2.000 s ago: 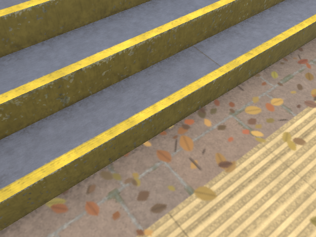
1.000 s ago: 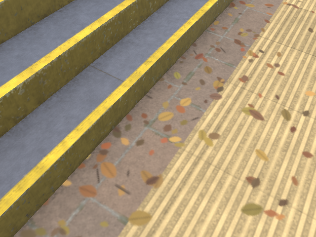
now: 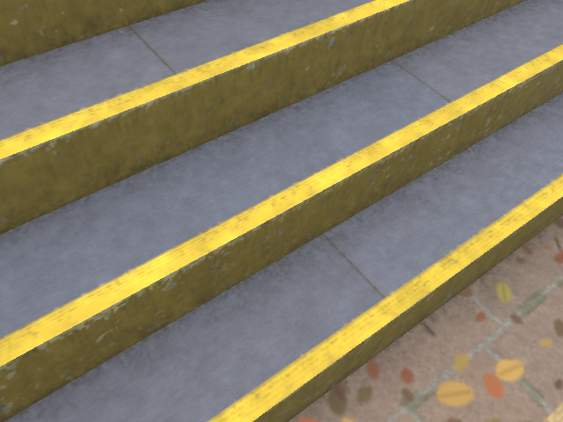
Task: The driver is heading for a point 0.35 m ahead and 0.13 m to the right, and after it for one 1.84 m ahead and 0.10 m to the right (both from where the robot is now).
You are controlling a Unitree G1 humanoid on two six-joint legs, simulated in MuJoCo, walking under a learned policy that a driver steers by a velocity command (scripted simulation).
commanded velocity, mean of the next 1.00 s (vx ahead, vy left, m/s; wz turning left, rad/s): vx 0.23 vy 0.00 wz -0.08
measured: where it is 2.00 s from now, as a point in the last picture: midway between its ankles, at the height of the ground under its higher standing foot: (329, 317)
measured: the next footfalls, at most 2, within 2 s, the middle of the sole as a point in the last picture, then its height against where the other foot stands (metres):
right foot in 0.24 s outside the picture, level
left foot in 1.04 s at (246, 373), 0.18 m higher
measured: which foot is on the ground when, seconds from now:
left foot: down 0.00-0.26, up 0.28-1.00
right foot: up 0.00-0.22, down 0.24-1.00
